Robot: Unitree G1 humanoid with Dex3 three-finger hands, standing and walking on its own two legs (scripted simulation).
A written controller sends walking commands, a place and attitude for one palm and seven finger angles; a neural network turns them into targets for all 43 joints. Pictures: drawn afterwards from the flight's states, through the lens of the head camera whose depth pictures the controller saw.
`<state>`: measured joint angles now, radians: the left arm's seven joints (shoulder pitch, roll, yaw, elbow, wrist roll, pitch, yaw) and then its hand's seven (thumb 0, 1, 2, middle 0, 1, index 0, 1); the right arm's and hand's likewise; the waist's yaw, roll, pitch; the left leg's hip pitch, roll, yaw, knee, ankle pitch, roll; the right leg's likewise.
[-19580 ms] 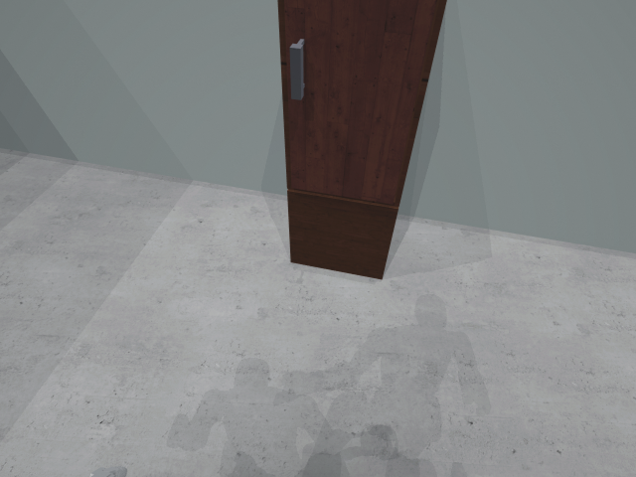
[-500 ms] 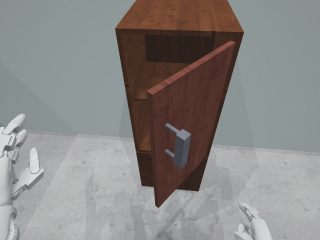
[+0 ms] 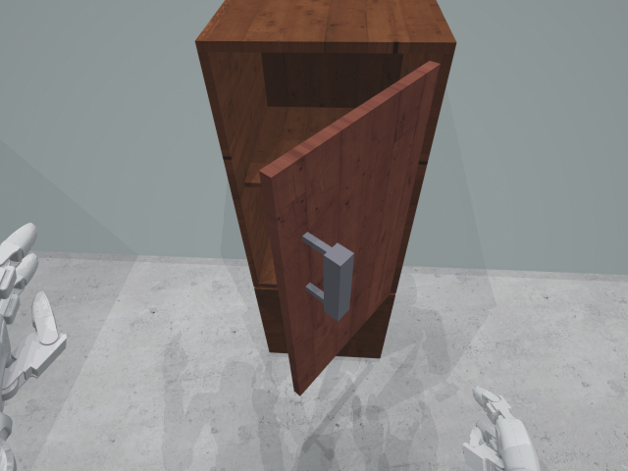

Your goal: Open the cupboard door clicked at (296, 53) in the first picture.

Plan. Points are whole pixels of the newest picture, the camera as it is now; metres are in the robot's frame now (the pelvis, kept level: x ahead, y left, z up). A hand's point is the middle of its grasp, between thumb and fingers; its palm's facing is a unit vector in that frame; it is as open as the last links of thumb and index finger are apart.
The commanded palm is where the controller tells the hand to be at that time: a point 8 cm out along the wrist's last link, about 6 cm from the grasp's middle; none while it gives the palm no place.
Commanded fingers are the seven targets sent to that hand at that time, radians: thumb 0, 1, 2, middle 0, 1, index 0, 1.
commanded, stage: step back with the hand held close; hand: left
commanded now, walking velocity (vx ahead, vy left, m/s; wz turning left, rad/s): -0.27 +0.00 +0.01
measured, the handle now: (324, 275) +0.35 +0.03 +0.06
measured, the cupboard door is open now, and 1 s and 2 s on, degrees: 52 52 52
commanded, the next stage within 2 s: stop stepping back and stand still in 1.00 s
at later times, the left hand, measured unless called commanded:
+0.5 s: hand out of the picture +0.12 +0.29 +0.15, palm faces +0.42 -0.75 -0.50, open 7.4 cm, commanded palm +0.06 +0.33 +0.17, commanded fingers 0.00 0.90 0.90 -0.20 -0.30 -0.20 -0.30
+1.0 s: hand out of the picture +0.05 +0.28 +0.17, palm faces +0.39 -0.82 -0.41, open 7.4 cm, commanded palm -0.01 +0.33 +0.17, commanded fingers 0.00 0.90 0.90 -0.20 -0.30 -0.20 -0.30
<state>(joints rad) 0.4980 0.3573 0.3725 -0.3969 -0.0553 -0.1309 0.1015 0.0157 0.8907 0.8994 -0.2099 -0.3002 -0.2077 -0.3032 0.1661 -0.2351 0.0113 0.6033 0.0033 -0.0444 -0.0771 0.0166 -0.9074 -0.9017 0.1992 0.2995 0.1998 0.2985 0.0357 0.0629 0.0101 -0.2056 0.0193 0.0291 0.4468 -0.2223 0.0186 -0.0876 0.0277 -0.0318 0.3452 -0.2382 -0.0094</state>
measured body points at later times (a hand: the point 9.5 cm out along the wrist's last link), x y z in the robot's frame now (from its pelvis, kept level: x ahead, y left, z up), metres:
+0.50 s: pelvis -0.08 +0.03 -0.02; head -0.05 +0.03 +0.43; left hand +0.09 +0.33 +0.18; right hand +0.10 -0.21 -0.09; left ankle +0.01 +0.11 -0.74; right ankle -0.04 -0.11 -0.74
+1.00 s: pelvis -0.16 +0.03 +0.00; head -0.14 +0.06 +0.44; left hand +0.02 +0.33 +0.19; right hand +0.01 -0.19 -0.08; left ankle -0.03 +0.11 -0.74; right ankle -0.27 -0.09 -0.71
